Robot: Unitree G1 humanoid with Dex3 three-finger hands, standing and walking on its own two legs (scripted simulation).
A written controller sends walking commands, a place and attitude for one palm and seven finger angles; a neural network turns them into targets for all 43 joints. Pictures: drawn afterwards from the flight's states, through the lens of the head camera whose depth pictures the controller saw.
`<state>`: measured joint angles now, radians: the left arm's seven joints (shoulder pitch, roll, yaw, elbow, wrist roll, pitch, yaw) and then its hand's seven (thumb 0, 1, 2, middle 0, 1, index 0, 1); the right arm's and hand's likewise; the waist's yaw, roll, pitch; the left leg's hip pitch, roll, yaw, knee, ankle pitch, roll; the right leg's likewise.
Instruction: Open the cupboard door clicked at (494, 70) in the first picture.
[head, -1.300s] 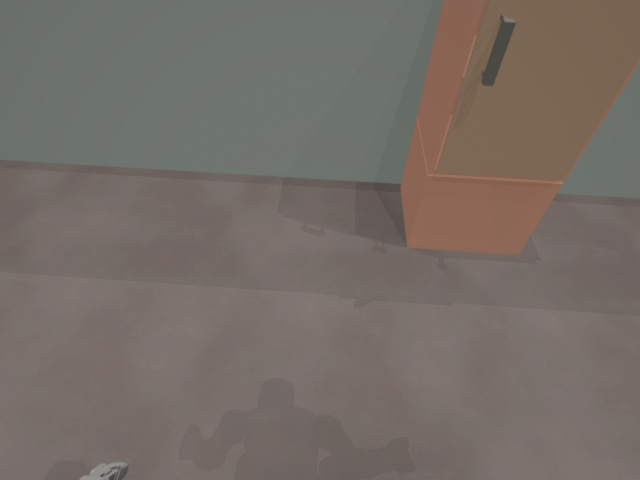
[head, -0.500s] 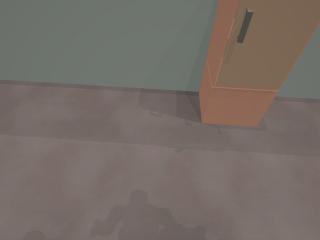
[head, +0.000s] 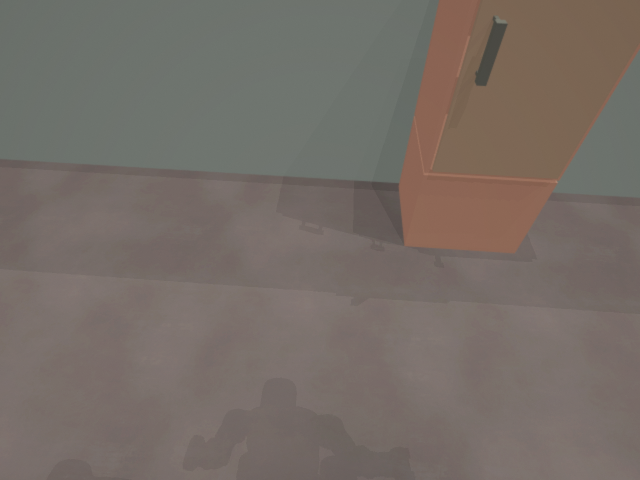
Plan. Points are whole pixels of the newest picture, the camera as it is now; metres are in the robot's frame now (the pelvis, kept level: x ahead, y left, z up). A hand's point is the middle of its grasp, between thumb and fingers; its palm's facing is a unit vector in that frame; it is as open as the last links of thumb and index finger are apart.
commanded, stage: look at it before walking up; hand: left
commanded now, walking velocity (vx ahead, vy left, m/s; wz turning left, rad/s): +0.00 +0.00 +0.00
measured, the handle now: (488, 50) +1.11 -0.37 +0.06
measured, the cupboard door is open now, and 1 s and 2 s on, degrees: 0 0 0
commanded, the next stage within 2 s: walk to a spot facing it in 0.14 s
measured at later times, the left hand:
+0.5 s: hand out of the picture +0.07 +0.22 -0.17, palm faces -0.09 -0.95 -0.29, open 7.4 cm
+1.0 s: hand out of the picture +0.07 +0.18 -0.17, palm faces -0.26 -0.93 -0.25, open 7.4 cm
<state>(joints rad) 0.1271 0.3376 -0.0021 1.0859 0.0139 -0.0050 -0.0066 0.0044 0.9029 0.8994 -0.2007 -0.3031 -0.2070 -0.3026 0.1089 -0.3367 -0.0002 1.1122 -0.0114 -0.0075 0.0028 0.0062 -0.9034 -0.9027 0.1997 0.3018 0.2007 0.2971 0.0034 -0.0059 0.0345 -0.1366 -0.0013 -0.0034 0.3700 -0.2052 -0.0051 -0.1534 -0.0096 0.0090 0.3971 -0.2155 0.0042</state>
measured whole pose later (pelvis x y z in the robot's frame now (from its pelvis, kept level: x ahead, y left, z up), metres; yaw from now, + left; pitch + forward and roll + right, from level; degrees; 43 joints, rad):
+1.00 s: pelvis -0.03 -0.01 -0.01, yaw -19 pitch +2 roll +2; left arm 0.25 0.22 0.06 0.91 0.03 0.04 -0.01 0.00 0.90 0.90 -0.20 -0.30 -0.21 -0.30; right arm 0.12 -0.24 -0.06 0.93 -0.01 0.05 -0.02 0.01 -0.91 -0.90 0.20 0.30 0.20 0.30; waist 0.04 -0.02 0.06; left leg -0.39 0.02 -0.01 0.86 -0.41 -0.05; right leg -0.35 0.09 0.15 0.47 -0.15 -0.05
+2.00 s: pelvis +0.09 -0.06 -0.01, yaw -56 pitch +0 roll -2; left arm 0.28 0.25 0.10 0.99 0.04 0.03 -0.05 0.01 0.91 0.90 -0.20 -0.30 -0.20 -0.30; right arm 0.29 -0.17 -0.02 0.93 -0.03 -0.06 -0.01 0.00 -0.91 -0.90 0.20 0.30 0.20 0.30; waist 0.01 -0.05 0.01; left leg -0.22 0.10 0.21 0.52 -0.29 0.01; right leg -0.48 -0.01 -0.02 1.19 -0.34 0.00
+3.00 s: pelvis +0.29 -0.46 -0.01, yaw -80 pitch -1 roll -1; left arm 0.32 0.19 0.09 1.07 0.03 0.00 -0.03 0.01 0.91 0.90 -0.20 -0.30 -0.20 -0.30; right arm 0.21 -0.14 -0.05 0.98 -0.02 -0.08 -0.02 -0.01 -0.93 -0.90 0.20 0.30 0.20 0.30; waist 0.03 -0.04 0.04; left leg -0.20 0.09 0.26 0.48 -0.26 0.04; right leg -0.51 -0.06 -0.04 1.22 -0.32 0.00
